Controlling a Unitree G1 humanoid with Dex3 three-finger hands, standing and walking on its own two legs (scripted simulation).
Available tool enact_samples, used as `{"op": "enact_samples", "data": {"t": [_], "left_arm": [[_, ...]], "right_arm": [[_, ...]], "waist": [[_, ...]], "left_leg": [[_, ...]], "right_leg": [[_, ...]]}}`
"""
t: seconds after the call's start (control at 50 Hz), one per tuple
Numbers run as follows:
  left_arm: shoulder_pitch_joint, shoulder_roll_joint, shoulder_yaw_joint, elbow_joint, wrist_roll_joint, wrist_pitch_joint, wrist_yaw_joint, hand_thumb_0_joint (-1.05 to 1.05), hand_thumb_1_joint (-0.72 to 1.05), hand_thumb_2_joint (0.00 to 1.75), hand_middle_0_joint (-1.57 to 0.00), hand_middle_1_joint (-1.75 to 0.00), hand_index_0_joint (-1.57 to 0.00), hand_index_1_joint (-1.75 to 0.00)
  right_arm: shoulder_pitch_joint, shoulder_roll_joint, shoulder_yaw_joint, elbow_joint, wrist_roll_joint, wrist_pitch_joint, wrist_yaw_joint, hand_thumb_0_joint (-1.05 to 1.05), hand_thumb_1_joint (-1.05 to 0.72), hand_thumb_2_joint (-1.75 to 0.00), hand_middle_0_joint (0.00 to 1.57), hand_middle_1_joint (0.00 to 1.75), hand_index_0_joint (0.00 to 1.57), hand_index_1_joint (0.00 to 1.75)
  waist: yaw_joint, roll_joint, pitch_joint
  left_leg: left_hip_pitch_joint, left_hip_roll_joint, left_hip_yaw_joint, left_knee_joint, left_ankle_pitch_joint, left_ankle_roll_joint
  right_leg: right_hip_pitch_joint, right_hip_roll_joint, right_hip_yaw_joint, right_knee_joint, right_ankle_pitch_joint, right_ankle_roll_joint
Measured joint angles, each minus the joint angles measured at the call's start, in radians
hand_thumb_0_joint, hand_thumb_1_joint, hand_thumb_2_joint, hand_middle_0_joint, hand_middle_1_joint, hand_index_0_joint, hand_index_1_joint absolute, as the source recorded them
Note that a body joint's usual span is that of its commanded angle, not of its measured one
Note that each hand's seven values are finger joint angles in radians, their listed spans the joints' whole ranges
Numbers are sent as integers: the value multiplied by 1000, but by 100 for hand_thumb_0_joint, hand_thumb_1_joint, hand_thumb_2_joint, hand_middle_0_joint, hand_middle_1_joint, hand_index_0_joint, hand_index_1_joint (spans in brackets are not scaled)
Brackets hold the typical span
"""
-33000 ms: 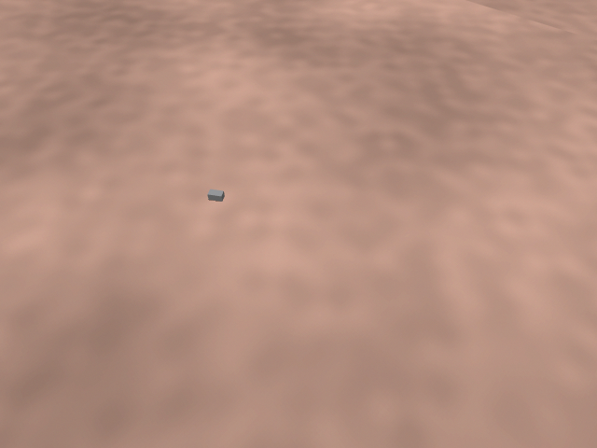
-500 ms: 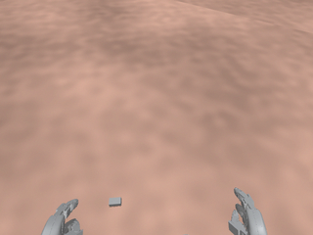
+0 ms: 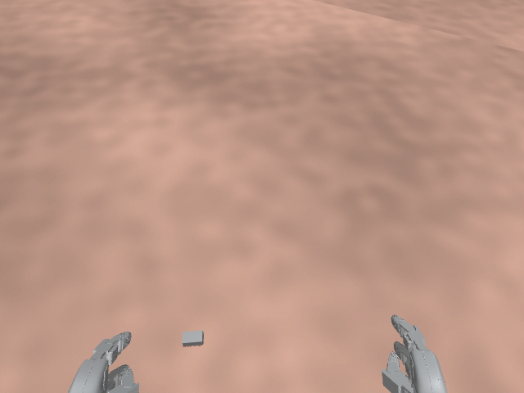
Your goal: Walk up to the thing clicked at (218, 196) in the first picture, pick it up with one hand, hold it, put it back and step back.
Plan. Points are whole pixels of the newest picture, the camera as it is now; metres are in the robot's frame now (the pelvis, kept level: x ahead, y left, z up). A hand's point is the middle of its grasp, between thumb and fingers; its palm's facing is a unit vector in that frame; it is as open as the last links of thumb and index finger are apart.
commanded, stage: home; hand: left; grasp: from above
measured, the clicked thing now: (193, 338) +0.42 +0.20 -0.70
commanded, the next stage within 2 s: stand in 0.52 s
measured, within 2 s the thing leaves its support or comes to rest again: neither
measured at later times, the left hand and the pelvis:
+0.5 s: hand (133, 392) +0.16 +0.18 -0.05, palm faces +0.03 -0.98 -0.20, open 7.4 cm; pelvis +0.00 +0.00 +0.00, yaw +0 degrees
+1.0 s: hand out of the picture +0.09 +0.23 -0.11, palm faces +0.01 -0.95 -0.32, open 7.4 cm; pelvis -0.01 +0.00 +0.04, yaw -1 degrees
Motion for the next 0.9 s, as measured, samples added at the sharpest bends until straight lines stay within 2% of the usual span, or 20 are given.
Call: {"op": "enact_samples", "data": {"t": [0.62,0.64,0.68,0.72,0.78,0.9], "left_arm": [[6,1,2,-4,-1,-9,4,1,90,90,-20,-31,-20,-30],[-24,6,-7,48,21,-58,8,1,90,90,-20,-31,-20,-30],[-129,17,-18,244,66,-182,14,1,90,90,-20,-31,-20,-30],[-211,25,-13,416,91,-255,16,1,90,90,-21,-31,-20,-30],[-269,40,-2,588,101,-318,13,1,90,90,-21,-31,-20,-30],[-280,53,19,819,102,-381,16,1,90,90,-20,-30,-20,-30]], "right_arm": [[3,1,-4,-11,3,13,6,1,-91,-90,21,30,20,30],[-11,2,-13,11,-27,18,15,1,-91,-90,21,30,20,30],[-64,-10,-19,95,-77,74,58,1,-91,-90,20,30,20,30],[-101,-29,-16,159,-99,130,100,1,-91,-90,21,30,20,30],[-122,-43,-35,219,-83,167,140,1,-91,-90,21,30,21,30],[-112,-56,-76,312,-66,202,162,1,-91,-90,21,30,21,30]], "waist": [[-2,2,-2],[7,-5,27],[35,-30,92],[49,-44,129],[57,-56,169],[55,-63,186]], "left_leg": [[-1,-1,1,5,-6,3],[25,-2,7,-4,-3,4],[97,-10,29,-48,19,8],[146,-18,41,-97,45,9],[212,-28,52,-168,81,10],[316,-34,57,-279,131,9]], "right_leg": [[0,0,2,2,-4,3],[21,-2,7,0,-3,2],[76,-10,28,-19,9,-1],[115,-18,40,-48,27,-1],[168,-28,51,-95,52,2],[264,-33,57,-192,95,4]]}}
